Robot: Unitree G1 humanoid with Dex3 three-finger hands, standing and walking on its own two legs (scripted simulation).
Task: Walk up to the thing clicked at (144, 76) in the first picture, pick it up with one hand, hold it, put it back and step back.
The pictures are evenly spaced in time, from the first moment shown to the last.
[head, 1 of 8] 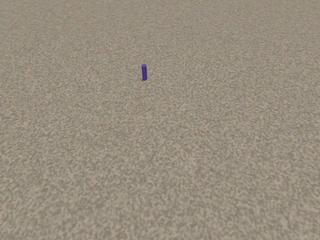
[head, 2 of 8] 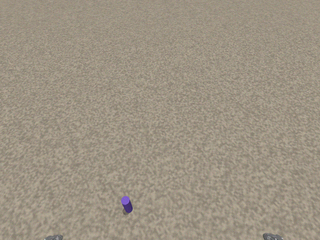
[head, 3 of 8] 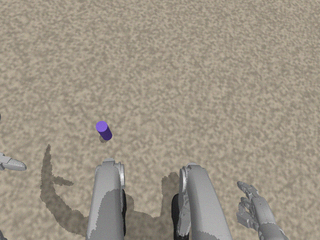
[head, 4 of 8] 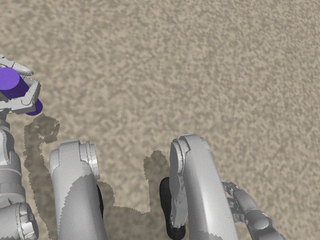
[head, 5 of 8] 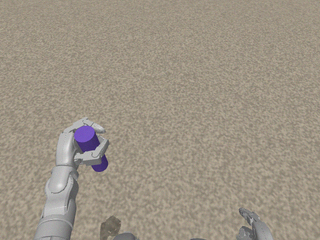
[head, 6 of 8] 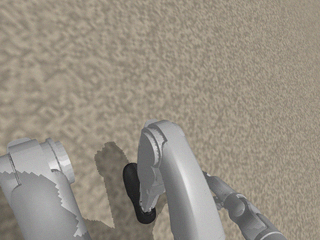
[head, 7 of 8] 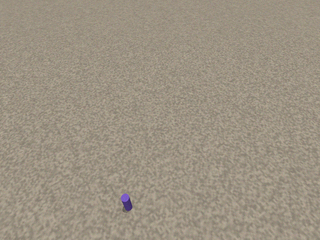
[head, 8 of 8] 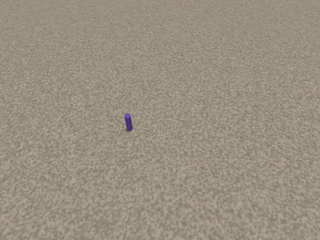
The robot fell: no
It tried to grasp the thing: yes
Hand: left
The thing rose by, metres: 0.68
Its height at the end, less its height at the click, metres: +0.00
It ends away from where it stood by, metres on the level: 0.02
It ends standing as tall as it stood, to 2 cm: yes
